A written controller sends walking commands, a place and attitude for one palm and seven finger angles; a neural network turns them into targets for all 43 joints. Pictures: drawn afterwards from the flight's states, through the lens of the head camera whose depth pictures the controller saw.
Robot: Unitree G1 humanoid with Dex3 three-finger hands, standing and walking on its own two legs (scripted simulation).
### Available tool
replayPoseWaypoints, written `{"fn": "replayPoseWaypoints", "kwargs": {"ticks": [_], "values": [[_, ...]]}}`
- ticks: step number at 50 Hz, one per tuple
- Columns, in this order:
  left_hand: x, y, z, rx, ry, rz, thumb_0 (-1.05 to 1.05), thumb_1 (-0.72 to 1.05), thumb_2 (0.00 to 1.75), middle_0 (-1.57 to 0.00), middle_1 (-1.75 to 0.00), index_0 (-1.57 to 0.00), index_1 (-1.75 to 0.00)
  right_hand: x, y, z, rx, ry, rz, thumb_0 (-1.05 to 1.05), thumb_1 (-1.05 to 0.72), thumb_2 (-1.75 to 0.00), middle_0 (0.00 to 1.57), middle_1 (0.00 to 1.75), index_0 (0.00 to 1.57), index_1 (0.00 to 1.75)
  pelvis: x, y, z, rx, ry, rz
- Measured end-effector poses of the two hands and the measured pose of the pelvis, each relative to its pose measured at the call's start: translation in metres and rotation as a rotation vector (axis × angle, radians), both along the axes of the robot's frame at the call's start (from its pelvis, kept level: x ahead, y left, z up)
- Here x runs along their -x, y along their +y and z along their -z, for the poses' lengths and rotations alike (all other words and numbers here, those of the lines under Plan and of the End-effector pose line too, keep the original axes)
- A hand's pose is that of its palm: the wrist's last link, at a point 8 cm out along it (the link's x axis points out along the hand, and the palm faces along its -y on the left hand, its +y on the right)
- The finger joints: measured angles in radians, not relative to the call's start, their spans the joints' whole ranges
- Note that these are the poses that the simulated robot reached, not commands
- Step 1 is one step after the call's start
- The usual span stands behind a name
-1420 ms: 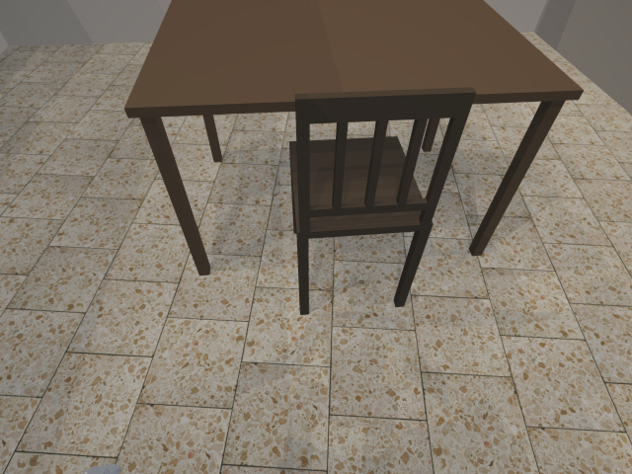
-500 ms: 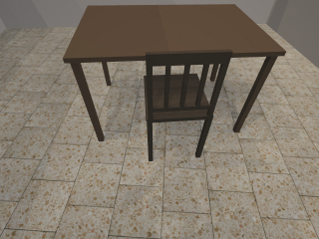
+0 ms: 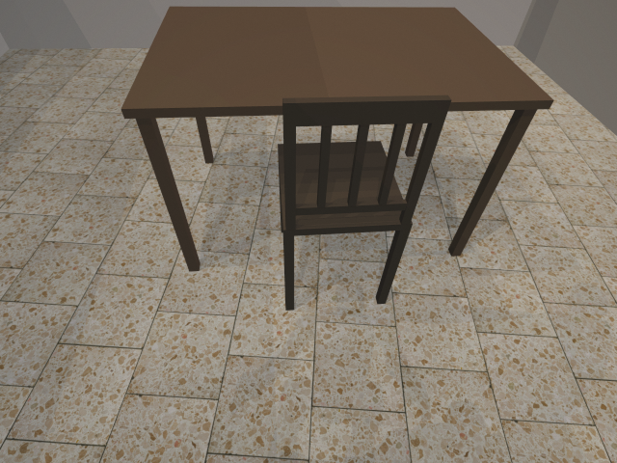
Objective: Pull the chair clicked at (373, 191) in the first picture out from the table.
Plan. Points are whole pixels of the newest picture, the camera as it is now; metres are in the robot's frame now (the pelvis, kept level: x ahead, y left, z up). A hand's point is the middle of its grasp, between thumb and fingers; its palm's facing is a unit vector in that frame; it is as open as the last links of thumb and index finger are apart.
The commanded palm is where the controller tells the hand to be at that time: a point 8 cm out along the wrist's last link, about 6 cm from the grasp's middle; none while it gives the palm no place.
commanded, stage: look at it before walking up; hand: left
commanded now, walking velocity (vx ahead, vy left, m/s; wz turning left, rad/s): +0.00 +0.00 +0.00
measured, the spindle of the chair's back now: (357, 167) +0.82 -0.08 -0.11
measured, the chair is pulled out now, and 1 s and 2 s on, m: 0.00 0.00 0.00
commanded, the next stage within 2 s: walk to a spot facing it in 0.02 s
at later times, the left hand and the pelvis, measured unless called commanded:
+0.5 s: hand out of the picture +0.05 +0.20 -0.18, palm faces -0.10 -0.96 -0.27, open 7.4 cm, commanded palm none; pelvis -0.02 -0.01 -0.02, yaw -8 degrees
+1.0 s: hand out of the picture +0.11 +0.21 -0.17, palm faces -0.34 -0.91 -0.24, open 7.4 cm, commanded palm none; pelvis -0.04 +0.02 -0.01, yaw -25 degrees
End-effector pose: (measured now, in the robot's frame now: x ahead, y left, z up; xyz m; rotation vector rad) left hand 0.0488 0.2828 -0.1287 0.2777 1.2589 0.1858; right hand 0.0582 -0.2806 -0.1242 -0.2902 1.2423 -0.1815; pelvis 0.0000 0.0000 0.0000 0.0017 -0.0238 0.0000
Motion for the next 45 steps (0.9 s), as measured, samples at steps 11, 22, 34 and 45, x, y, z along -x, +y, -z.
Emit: {"fn": "replayPoseWaypoints", "kwargs": {"ticks": [11,22,34,45], "values": [[0.002,0.002,0.000,-0.002,0.006,-0.002,0.00,0.90,0.90,-0.20,-0.30,-0.20,-0.30,0.000,0.003,0.000,-0.001,-0.008,0.007,0.00,-0.91,-0.89,0.20,0.30,0.20,0.30,0.001,0.002,0.000,0.000,-0.003,0.015],[0.002,-0.022,0.016,0.024,0.046,0.062,0.00,0.91,0.90,-0.20,-0.30,-0.20,-0.30,0.027,0.013,0.020,-0.055,-0.057,0.126,0.00,-0.91,-0.89,0.20,0.30,0.20,0.30,0.012,-0.005,0.015,-0.027,-0.001,0.124],[0.021,-0.055,0.014,0.071,0.074,0.095,0.00,0.90,0.90,-0.20,-0.30,-0.20,-0.30,0.050,0.013,0.020,-0.077,-0.066,0.225,0.01,-0.91,-0.89,0.20,0.29,0.20,0.30,0.025,-0.007,0.012,-0.022,0.026,0.214],[-0.033,-0.020,0.024,0.079,0.044,0.250,0.00,0.90,0.90,-0.20,-0.30,-0.20,-0.30,0.078,0.042,-0.005,-0.006,-0.172,0.336,0.00,-0.91,-0.89,0.20,0.29,0.20,0.30,0.034,0.023,0.011,-0.012,0.031,0.370]]}}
